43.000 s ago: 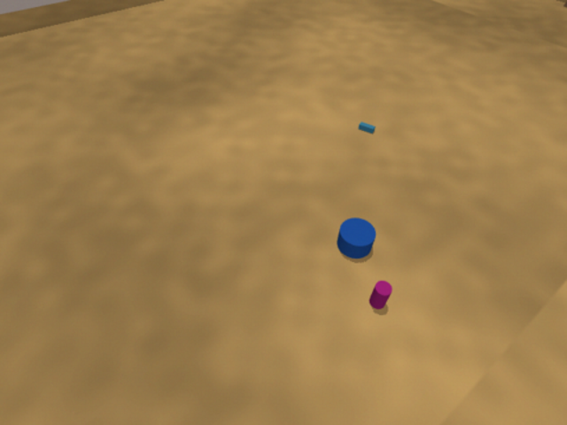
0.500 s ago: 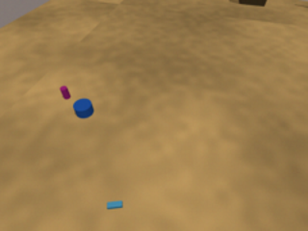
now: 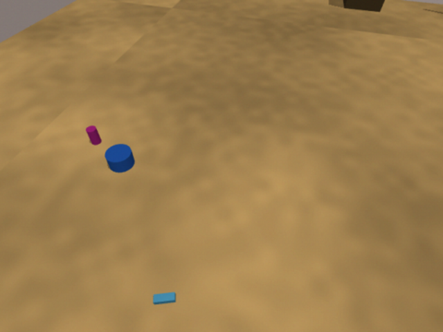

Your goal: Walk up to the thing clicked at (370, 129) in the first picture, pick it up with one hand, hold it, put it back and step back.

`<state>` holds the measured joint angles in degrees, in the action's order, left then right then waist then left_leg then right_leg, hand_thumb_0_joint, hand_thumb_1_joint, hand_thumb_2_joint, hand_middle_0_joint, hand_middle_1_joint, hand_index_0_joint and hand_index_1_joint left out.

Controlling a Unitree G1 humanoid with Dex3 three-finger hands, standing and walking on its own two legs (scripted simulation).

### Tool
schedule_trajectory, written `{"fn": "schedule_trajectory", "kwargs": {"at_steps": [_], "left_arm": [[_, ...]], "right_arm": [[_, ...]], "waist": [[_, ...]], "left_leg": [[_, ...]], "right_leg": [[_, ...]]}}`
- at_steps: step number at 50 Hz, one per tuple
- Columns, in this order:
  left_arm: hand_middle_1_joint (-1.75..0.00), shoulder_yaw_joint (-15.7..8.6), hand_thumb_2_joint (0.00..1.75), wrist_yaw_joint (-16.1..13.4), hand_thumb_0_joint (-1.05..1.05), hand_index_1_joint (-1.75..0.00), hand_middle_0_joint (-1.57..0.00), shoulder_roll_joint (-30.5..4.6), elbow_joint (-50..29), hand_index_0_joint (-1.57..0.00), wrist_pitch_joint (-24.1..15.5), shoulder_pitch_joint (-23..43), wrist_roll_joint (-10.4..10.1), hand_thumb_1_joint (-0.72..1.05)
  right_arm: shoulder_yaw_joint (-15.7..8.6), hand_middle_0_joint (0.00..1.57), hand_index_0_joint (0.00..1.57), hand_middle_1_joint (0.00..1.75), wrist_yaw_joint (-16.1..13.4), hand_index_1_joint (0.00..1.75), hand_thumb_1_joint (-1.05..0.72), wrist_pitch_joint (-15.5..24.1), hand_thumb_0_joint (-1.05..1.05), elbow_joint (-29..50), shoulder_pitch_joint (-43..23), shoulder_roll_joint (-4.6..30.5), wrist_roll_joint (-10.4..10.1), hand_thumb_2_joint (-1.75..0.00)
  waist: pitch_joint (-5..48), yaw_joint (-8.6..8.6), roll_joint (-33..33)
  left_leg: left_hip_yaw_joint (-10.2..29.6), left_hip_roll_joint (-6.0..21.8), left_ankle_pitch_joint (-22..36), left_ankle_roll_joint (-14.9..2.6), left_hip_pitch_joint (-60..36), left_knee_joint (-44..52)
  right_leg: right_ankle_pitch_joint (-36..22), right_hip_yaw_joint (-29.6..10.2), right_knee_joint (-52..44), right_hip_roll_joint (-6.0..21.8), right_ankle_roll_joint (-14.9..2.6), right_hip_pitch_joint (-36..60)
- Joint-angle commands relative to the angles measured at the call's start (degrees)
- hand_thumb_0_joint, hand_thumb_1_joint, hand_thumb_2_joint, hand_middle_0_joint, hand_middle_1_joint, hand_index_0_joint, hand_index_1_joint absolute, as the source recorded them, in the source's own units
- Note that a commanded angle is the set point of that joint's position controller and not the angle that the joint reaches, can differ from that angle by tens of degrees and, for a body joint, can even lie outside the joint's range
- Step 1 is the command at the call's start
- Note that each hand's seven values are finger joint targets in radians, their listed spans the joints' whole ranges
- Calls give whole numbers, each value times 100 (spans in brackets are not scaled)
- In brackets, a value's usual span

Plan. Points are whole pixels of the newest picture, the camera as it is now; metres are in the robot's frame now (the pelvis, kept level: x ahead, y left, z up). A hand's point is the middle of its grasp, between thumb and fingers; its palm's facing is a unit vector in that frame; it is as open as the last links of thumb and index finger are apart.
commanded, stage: stand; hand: left
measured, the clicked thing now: (164, 298) +0.40 +0.23 -0.77
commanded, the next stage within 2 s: none
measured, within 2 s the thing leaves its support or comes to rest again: neither
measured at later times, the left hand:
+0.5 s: hand out of the picture +0.08 +0.25 -0.15, palm faces -0.02 -0.94 -0.34, open 7.4 cm
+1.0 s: hand out of the picture +0.06 +0.25 -0.16, palm faces -0.02 -0.94 -0.34, open 7.4 cm
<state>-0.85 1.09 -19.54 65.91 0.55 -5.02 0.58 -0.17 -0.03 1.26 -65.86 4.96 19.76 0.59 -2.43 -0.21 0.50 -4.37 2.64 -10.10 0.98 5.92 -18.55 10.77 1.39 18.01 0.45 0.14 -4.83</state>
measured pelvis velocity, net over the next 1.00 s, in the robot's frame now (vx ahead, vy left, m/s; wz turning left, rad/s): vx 0.00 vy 0.00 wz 0.01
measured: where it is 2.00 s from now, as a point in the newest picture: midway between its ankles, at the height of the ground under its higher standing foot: outside the picture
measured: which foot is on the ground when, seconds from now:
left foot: down 0.00-1.00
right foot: down 0.00-1.00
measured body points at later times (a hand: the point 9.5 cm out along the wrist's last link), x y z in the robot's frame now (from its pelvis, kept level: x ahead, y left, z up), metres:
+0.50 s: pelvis +0.00 +0.00 +0.00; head +0.00 +0.00 +0.45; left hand +0.08 +0.30 -0.13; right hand +0.07 -0.29 -0.14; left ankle +0.00 +0.13 -0.75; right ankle -0.01 -0.12 -0.75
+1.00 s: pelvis +0.00 +0.00 +0.00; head +0.00 +0.00 +0.45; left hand +0.06 +0.30 -0.13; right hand +0.07 -0.30 -0.14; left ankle +0.00 +0.13 -0.75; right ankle -0.01 -0.12 -0.75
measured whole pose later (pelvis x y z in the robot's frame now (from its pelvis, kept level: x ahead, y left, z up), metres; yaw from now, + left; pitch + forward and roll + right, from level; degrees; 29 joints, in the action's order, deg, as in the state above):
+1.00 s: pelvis +0.00 +0.00 +0.00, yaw +1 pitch -3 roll +0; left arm 0.5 0.6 -20.2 65.4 -0.2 -6.5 0.3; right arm 0.4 0.6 0.4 -66.0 5.9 19.6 0.5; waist -2.9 -0.2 0.0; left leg -3.8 2.0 -9.0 0.8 5.8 -17.3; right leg 10.4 2.0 17.6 1.0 0.3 -4.8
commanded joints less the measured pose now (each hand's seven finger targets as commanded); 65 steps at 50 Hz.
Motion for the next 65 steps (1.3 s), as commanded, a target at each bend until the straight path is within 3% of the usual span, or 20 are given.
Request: {"fn": "schedule_trajectory", "kwargs": {"at_steps": [1,12,13,23,30,42,54,57,65], "left_arm": [[-30,-204,90,-142,0,-30,-20,-1221,-383,-20,-222,321,-18,90],[-30,-149,90,-156,0,-30,-20,-1207,-378,-20,-221,345,-27,90],[-30,-142,90,-160,0,-30,-20,-1246,-391,-20,-228,320,-21,90],[-30,-118,90,-165,0,-30,-20,-1259,-405,-20,-241,304,-28,90],[-30,-106,90,-165,0,-30,-20,-1249,-410,-20,-245,223,-28,90],[-30,-114,90,-147,0,-30,-20,-1265,-379,-20,-220,143,-16,90],[-30,-124,90,-149,0,-30,-20,-1281,-406,-20,-221,123,-17,90],[-30,-126,90,-156,0,-30,-20,-1276,-406,-20,-225,108,-28,90],[-30,-126,90,-168,0,-30,-20,-1276,-425,-20,-233,103,-19,90]], "right_arm": [[-209,20,20,30,-72,30,-90,99,0,360,-419,1196,-13,-90],[-186,20,20,30,-41,30,-90,58,0,299,-330,1239,-3,-90],[-189,20,20,30,-35,30,-90,59,0,300,-353,1225,2,-90],[-189,20,20,30,-14,30,-90,51,0,278,-234,1192,18,-90],[-196,20,20,30,-12,30,-90,56,0,276,-266,1210,8,-90],[-171,20,20,30,-17,30,-90,50,0,297,-186,1206,1,-90],[-159,20,20,30,-28,30,-90,52,0,306,-131,1215,5,-90],[-169,20,20,30,-29,30,-90,61,0,321,-166,1227,15,-90],[-170,20,20,30,-37,30,-90,51,0,332,-134,1236,7,-90]], "waist": [[438,-3,-214],[450,-18,-106],[463,-4,-51],[367,-32,-20],[425,-6,-53],[284,-1,-36],[357,-13,-119],[433,20,-57],[363,4,-38]], "left_leg": [[606,659,1200,-129,-215,274],[603,624,748,-129,-218,398],[628,653,919,-127,-279,394],[644,607,619,-126,-131,429],[660,647,906,-141,-267,379],[706,609,481,-157,-101,473],[677,596,644,-154,-142,416],[677,635,925,-161,-237,346],[683,624,888,-152,-217,348]], "right_leg": [[-1297,-569,-292,774,-108,-50],[-853,-575,-403,778,-103,-71],[-981,-540,-354,772,-105,-100],[-659,-559,-436,771,-93,-168],[-851,-537,-379,763,-114,-164],[-453,-548,-428,762,-120,-191],[-726,-583,-404,803,-132,-131],[-875,-554,-344,802,-140,-81],[-870,-541,-382,797,-123,-111]]}}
